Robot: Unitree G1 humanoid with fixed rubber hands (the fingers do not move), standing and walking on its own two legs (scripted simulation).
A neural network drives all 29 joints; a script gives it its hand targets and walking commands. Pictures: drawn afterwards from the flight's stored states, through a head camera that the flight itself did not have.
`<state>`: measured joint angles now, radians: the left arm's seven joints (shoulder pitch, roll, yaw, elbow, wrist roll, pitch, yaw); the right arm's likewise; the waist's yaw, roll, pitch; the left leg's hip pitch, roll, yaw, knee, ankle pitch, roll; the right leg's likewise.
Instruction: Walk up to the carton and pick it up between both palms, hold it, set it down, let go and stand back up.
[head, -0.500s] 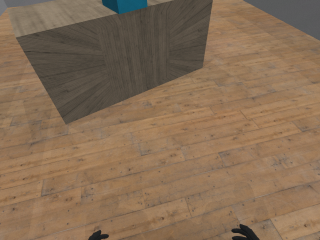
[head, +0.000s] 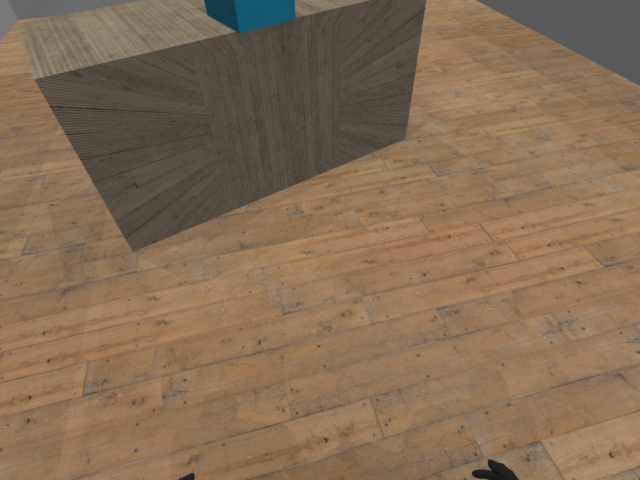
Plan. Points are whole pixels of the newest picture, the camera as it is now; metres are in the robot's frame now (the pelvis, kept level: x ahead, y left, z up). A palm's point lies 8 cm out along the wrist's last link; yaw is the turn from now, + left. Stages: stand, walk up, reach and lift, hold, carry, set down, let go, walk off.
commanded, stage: stand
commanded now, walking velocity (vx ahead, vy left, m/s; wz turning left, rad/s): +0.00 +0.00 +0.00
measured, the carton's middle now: out of the picture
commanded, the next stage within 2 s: none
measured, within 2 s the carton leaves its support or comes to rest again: neither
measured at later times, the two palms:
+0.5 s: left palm out of the picture +0.10 +0.22 -0.11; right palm out of the picture +0.10 -0.22 -0.11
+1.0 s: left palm out of the picture +0.05 +0.23 -0.12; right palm out of the picture +0.06 -0.23 -0.12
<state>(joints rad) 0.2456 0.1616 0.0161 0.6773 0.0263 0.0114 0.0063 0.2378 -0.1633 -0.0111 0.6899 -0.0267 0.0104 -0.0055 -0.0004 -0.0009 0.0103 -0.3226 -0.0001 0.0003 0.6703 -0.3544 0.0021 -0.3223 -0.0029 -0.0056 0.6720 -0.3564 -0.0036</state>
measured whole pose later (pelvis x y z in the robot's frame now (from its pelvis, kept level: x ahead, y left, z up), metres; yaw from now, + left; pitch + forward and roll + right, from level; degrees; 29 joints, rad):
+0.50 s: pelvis +0.00 +0.00 +0.00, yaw +0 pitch +0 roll +0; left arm 0.26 0.15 0.03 0.74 0.02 0.00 0.02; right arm 0.25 -0.15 -0.03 0.76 -0.02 0.00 -0.02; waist 0.00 0.00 0.02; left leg -0.29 0.00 0.00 0.62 -0.34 0.00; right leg -0.29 0.00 -0.01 0.63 -0.34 0.00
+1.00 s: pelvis +0.01 +0.00 +0.01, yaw +0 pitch -1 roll +0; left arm 0.28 0.15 0.03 0.90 0.02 0.00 0.04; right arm 0.25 -0.15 -0.04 0.92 -0.02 0.01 -0.03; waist 0.00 0.01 0.04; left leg -0.21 0.00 0.00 0.52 -0.29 0.00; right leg -0.21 0.00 -0.01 0.53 -0.29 -0.01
